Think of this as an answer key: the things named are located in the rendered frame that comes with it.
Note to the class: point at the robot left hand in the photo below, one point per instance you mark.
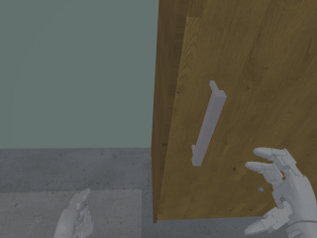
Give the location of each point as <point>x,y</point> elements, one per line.
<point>71,216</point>

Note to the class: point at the robot right forearm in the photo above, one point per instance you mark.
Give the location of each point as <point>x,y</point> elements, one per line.
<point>302,229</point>

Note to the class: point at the wardrobe door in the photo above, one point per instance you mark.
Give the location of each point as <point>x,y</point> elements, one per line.
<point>263,54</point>

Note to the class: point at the handle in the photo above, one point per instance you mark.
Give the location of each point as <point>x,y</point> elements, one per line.
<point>214,108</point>

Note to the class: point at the robot right hand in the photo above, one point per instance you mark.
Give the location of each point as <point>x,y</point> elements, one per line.
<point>300,201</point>

